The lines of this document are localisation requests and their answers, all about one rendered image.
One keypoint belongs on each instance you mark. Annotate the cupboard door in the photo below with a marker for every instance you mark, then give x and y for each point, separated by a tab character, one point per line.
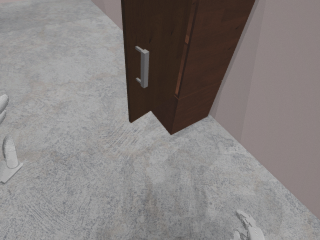
160	27

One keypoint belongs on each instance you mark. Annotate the handle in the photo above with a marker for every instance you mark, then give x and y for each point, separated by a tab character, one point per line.
144	67

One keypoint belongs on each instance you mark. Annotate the right robot hand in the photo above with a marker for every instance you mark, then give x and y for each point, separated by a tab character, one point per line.
253	232

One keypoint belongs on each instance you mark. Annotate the left robot hand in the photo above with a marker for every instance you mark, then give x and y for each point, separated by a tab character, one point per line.
10	165

